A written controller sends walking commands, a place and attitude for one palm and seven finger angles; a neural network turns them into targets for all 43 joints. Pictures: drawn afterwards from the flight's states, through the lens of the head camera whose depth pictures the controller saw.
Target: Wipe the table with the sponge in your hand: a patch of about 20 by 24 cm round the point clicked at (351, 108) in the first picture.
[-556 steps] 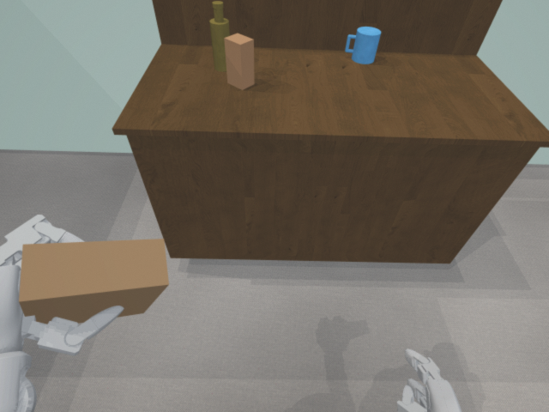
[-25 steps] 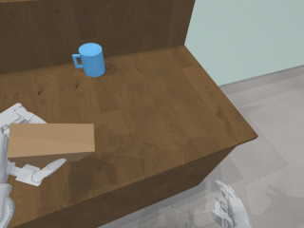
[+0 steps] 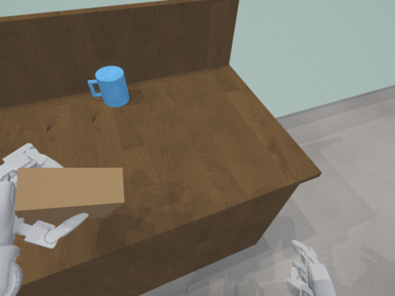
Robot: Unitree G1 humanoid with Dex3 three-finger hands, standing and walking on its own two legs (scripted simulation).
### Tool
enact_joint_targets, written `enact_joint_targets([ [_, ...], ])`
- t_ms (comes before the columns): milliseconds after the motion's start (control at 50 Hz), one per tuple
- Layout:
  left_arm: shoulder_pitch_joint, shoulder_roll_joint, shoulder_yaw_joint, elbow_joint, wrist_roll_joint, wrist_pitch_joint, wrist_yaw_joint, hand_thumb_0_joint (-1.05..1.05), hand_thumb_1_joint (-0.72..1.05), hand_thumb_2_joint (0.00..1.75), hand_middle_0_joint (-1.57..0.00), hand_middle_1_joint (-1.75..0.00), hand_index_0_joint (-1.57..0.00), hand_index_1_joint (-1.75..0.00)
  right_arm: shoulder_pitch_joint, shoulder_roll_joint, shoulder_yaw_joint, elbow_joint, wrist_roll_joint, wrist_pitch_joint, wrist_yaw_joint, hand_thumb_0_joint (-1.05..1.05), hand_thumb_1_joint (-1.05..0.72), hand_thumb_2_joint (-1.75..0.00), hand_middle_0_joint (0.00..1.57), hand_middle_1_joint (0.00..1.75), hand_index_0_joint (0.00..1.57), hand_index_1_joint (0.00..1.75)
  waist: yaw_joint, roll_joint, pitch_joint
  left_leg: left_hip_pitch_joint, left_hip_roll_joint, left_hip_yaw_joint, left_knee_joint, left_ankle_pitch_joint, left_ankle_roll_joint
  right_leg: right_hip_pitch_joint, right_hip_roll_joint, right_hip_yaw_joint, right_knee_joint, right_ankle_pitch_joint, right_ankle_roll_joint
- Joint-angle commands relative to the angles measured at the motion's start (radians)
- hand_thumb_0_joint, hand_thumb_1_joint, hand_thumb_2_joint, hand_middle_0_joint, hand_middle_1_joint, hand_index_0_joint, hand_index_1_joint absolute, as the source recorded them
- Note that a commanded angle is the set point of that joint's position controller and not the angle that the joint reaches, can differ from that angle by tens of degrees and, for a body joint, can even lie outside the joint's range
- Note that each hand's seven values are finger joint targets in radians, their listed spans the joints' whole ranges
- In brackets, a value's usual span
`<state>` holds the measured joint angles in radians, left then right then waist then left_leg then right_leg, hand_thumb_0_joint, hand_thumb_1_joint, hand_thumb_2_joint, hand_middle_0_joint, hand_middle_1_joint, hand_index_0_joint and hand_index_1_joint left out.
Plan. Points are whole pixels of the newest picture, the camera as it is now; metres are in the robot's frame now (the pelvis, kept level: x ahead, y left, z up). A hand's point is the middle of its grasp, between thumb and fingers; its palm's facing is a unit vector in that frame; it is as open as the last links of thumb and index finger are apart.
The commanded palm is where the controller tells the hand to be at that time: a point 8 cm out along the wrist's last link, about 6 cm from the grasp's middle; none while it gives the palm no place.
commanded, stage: come to a stop and stand still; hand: left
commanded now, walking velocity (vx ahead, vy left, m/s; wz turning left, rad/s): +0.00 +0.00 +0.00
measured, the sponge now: (85, 196) +0.23 +0.20 +0.13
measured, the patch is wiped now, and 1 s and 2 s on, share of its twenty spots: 0.00 0.00 0.00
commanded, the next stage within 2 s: look again from close up in 0.88 s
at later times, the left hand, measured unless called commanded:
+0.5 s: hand (57, 186) +0.25 +0.25 +0.13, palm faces +0.27 -0.87 -0.42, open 9.5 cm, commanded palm +0.19 +0.29 +0.17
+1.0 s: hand (33, 185) +0.24 +0.28 +0.15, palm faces +0.37 -0.85 -0.37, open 9.5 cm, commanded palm +0.18 +0.30 +0.17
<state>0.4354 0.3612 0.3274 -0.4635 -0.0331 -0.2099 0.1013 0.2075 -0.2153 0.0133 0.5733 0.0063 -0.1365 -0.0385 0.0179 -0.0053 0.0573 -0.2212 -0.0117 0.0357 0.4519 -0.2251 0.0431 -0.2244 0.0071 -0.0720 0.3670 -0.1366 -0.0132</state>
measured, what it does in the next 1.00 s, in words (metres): stands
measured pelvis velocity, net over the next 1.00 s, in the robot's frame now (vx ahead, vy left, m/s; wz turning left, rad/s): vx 0.02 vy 0.02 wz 0.01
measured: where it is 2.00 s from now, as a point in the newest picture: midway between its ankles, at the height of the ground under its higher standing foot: outside the picture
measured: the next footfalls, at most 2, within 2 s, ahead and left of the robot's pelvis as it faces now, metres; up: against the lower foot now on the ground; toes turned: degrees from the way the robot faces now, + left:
none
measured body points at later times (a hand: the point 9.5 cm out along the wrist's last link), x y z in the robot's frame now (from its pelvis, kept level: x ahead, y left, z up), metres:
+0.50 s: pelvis +0.02 +0.01 +0.00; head +0.07 +0.04 +0.44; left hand +0.23 +0.30 +0.16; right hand +0.19 -0.21 -0.08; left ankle +0.01 +0.09 -0.74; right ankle +0.04 -0.11 -0.74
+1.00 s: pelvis +0.02 +0.02 +0.00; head +0.06 +0.05 +0.45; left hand +0.21 +0.32 +0.17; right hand +0.22 -0.19 -0.07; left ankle +0.01 +0.09 -0.74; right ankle +0.04 -0.11 -0.74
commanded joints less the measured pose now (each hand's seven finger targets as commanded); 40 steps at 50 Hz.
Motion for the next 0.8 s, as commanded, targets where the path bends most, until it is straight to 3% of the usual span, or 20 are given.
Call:
enact_joint_targets([
  [0, -0.054, 0.167, 0.128, -0.201, -0.018, -0.061, 0.024, 0.0, 0.1, 1.3, -1.2, -1.6, -1.2, -1.6, -0.087, -0.124, -0.056, -0.151, 0.007, -0.05, -0.008, 0.0, -0.9, -0.9, 0.2, 0.3, 0.2, 0.3, -0.002, 0.037, -0.143, -0.018, 0.07, -0.106, -0.092, 0.004, -0.018, 0.074, -0.091, 0.143, -0.082, -0.063, -0.019],
  [100, -0.06, 0.162, 0.118, -0.206, -0.021, -0.053, 0.021, 0.0, 0.1, 1.3, -1.2, -1.6, -1.2, -1.6, -0.09, -0.125, -0.055, -0.15, 0.009, -0.054, -0.011, 0.0, -0.9, -0.9, 0.2, 0.3, 0.2, 0.3, 0.0, 0.033, -0.163, -0.014, 0.079, -0.109, -0.105, 0.083, -0.021, 0.116, -0.079, 0.121, -0.043, 0.052, -0.011],
  [120, -1.085, 0.988, 0.706, -0.459, 0.142, -0.157, 0.019, 0.0, 0.1, 1.3, -1.2, -1.6, -1.2, -1.6, 0.065, -0.141, -0.05, -0.118, -0.039, -0.087, -0.006, 0.0, -0.9, -0.9, 0.2, 0.3, 0.2, 0.3, 0.008, -0.1, -0.047, -0.128, 0.095, -0.036, 0.029, 0.054, -0.007, -0.011, -0.094, 0.143, -0.088, 0.021, 0.079],
  [140, -0.497, 0.346, 0.301, 0.147, 0.034, -0.114, -0.024, 0.0, 0.1, 1.3, -1.2, -1.6, -1.2, -1.6, -0.035, -0.022, -0.008, -0.076, -0.008, -0.073, -0.007, 0.0, -0.9, -0.9, 0.2, 0.3, 0.2, 0.3, -0.001, -0.065, -0.24, -0.008, 0.031, -0.06, -0.003, 0.079, -0.005, 0.029, -0.144, 0.127, -0.042, -0.029, -0.025],
  [160, -0.279, 0.252, 0.253, 0.005, -0.023, -0.094, -0.01, 0.0, 0.1, 1.3, -1.2, -1.6, -1.2, -1.6, -0.084, -0.09, -0.058, -0.143, 0.016, -0.066, 0.0, 0.0, -0.9, -0.9, 0.2, 0.3, 0.2, 0.3, 0.034, 0.101, -0.244, 0.06, 0.049, -0.057, -0.057, 0.089, -0.024, 0.084, -0.097, 0.152, 0.003, 0.014, -0.049],
  [180, -0.284, 0.176, 0.162, 0.05, -0.018, -0.093, -0.018, 0.0, 0.1, 1.3, -1.2, -1.6, -1.2, -1.6, -0.024, -0.106, -0.059, -0.143, 0.016, -0.081, 0.003, 0.0, -0.9, -0.9, 0.2, 0.3, 0.2, 0.3, 0.019, 0.107, -0.222, 0.003, 0.056, -0.041, -0.038, 0.031, -0.03, 0.1, -0.106, 0.174, -0.005, -0.008, -0.048],
  [220, -0.168, 0.167, 0.122, -0.082, -0.032, -0.117, -0.028, 0.0, 0.1, 1.3, -1.2, -1.6, -1.2, -1.6, -0.037, -0.117, -0.055, -0.139, 0.015, -0.093, 0.026, 0.0, -0.9, -0.9, 0.2, 0.3, 0.2, 0.3, 0.027, 0.154, -0.191, -0.019, 0.065, -0.07, -0.075, 0.01, -0.021, 0.107, -0.11, 0.173, 0.004, -0.021, -0.029],
  [260, -0.052, 0.097, 0.056, -0.142, -0.034, -0.114, -0.023, 0.0, 0.1, 1.3, -1.2, -1.6, -1.2, -1.6, -0.094, -0.103, -0.046, -0.144, 0.027, -0.102, 0.043, 0.0, -0.9, -0.9, 0.2, 0.3, 0.2, 0.3, 0.029, 0.133, -0.165, -0.032, 0.084, -0.079, -0.103, 0.013, -0.01, 0.109, -0.086, 0.136, 0.03, -0.01, -0.013],
  [280, -0.057, 0.1, 0.043, -0.166, -0.028, -0.112, -0.022, 0.0, 0.1, 1.3, -1.2, -1.6, -1.2, -1.6, -0.077, -0.108, -0.042, -0.149, 0.021, -0.099, 0.045, 0.0, -0.9, -0.9, 0.2, 0.3, 0.2, 0.3, 0.028, 0.068, -0.14, -0.084, 0.089, -0.097, -0.118, -0.003, -0.01, 0.127, -0.078, 0.112, 0.033, -0.02, -0.008],
  [340, -0.059, 0.196, 0.145, -0.166, -0.018, -0.109, -0.005, 0.0, 0.1, 1.3, -1.2, -1.6, -1.2, -1.6, -0.073, -0.116, -0.05, -0.145, 0.013, -0.099, 0.032, 0.0, -0.9, -0.9, 0.2, 0.3, 0.2, 0.3, 0.029, -0.069, -0.13, -0.079, 0.082, -0.101, -0.103, 0.023, -0.021, 0.118, -0.075, 0.119, 0.01, 0.0, -0.004],
  [360, -0.083, 0.257, 0.215, -0.183, -0.017, -0.105, 0.01, 0.0, 0.1, 1.3, -1.2, -1.6, -1.2, -1.6, -0.101, -0.119, -0.047, -0.14, 0.018, -0.092, 0.024, 0.0, -0.9, -0.9, 0.2, 0.3, 0.2, 0.3, 0.025, -0.061, -0.136, -0.052, 0.08, -0.094, -0.105, 0.038, -0.026, 0.101, -0.07, 0.114, 0.013, 0.003, -0.003],
  [380, -0.086, 0.225, 0.2, -0.159, -0.023, -0.109, 0.005, 0.0, 0.1, 1.3, -1.2, -1.6, -1.2, -1.6, -0.088, -0.111, -0.043, -0.146, 0.012, -0.086, 0.015, 0.0, -0.9, -0.9, 0.2, 0.3, 0.2, 0.3, 0.02, -0.072, -0.136, -0.065, 0.079, -0.108, -0.108, 0.051, -0.023, 0.113, -0.075, 0.094, 0.013, 0.011, -0.003],
  [460, -0.169, 0.281, 0.251, -0.259, -0.027, -0.121, 0.009, 0.0, 0.1, 1.3, -1.2, -1.6, -1.2, -1.6, -0.107, -0.102, -0.039, -0.152, 0.014, -0.089, -0.002, 0.0, -0.9, -0.9, 0.2, 0.3, 0.2, 0.3, 0.014, 0.076, -0.197, 0.023, 0.086, -0.106, -0.08, 0.22, -0.033, 0.131, -0.078, 0.104, 0.061, 0.144, -0.01],
  [480, -0.157, 0.239, 0.214, -0.252, -0.032, -0.127, 0.004, 0.0, 0.1, 1.3, -1.2, -1.6, -1.2, -1.6, -0.092, -0.1, -0.037, -0.152, 0.007, -0.086, -0.005, 0.0, -0.9, -0.9, 0.2, 0.3, 0.2, 0.3, 0.014, 0.101, -0.209, 0.02, 0.092, -0.111, -0.075, 0.264, -0.032, 0.147, -0.08, 0.082, 0.061, 0.162, -0.009],
  [520, -0.145, 0.231, 0.193, -0.303, -0.03, -0.124, 0.0, 0.0, 0.1, 1.3, -1.2, -1.6, -1.2, -1.6, -0.079, -0.103, -0.043, -0.155, 0.008, -0.095, 0.001, 0.0, -0.9, -0.9, 0.2, 0.3, 0.2, 0.3, 0.012, 0.138, -0.258, 0.079, 0.092, -0.101, -0.03, 0.414, -0.045, 0.171, -0.081, 0.087, 0.076, 0.259, -0.015],
  [580, -0.075, 0.15, 0.124, -0.297, -0.026, -0.117, 0.001, 0.0, 0.1, 1.3, -1.2, -1.6, -1.2, -1.6, -0.072, -0.104, -0.039, -0.144, 0.004, -0.099, 0.012, 0.0, -0.9, -0.9, 0.2, 0.3, 0.2, 0.3, 0.01, 0.136, -0.267, 0.117, 0.098, -0.093, -0.018, 0.492, -0.057, 0.147, -0.073, 0.064, 0.071, 0.26, -0.014],
  [620, -0.053, 0.168, 0.134, -0.306, -0.018, -0.106, 0.005, 0.0, 0.1, 1.3, -1.2, -1.6, -1.2, -1.6, -0.063, -0.117, -0.052, -0.141, 0.003, -0.092, 0.019, 0.0, -0.9, -0.9, 0.2, 0.3, 0.2, 0.3, 0.007, 0.128, -0.258, 0.106, 0.11, -0.1, -0.016, 0.528, -0.069, 0.156, -0.071, 0.066, 0.079, 0.272, -0.015],
  [680, -0.016, 0.13, 0.115, -0.224, -0.019, -0.09, 0.005, 0.0, 0.1, 1.3, -1.2, -1.6, -1.2, -1.6, -0.058, -0.118, -0.049, -0.137, 0.002, -0.066, 0.019, 0.0, -0.9, -0.9, 0.2, 0.3, 0.2, 0.3, 0.003, 0.079, -0.217, 0.078, 0.115, -0.104, -0.044, 0.513, -0.079, 0.127, -0.061, 0.047, 0.067, 0.213, -0.009],
  [760, -0.06, 0.199, 0.184, -0.231, -0.015, -0.079, 0.011, 0.0, 0.1, 1.3, -1.2, -1.6, -1.2, -1.6, -0.092, -0.11, -0.048, -0.156, 0.012, -0.045, 0.008, 0.0, -0.9, -0.9, 0.2, 0.3, 0.2, 0.3, 0.003, 0.068, -0.191, 0.067, 0.117, -0.102, -0.064, 0.486, -0.096, 0.125, -0.057, 0.049, 0.07, 0.203, -0.009],
  [780, -0.052, 0.158, 0.147, -0.199, -0.024, -0.082, 0.002, 0.0, 0.1, 1.3, -1.2, -1.6, -1.2, -1.6, -0.077, -0.11, -0.043, -0.158, 0.002, -0.034, 0.005, 0.0, -0.9, -0.9, 0.2, 0.3, 0.2, 0.3, 0.001, 0.072, -0.188, 0.046, 0.115, -0.103, -0.072, 0.45, -0.089, 0.131, -0.058, 0.04, 0.053, 0.185, -0.008],
])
